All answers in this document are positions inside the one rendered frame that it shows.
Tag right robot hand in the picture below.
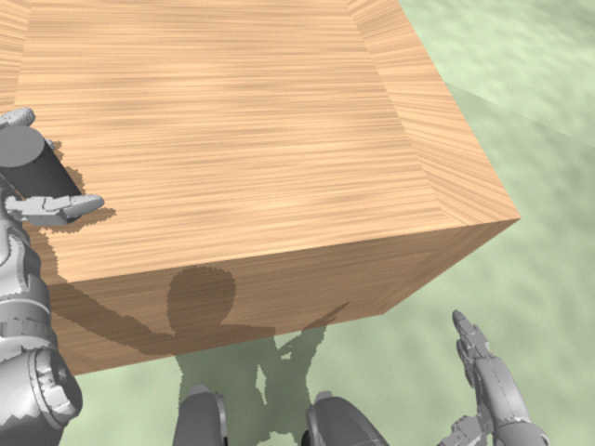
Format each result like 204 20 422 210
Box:
437 310 532 446

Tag left robot arm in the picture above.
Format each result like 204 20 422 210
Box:
0 219 83 446

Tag left robot hand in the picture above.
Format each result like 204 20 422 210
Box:
0 108 105 227

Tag right robot arm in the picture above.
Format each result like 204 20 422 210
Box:
493 422 550 446

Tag can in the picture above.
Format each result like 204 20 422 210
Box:
0 125 82 224

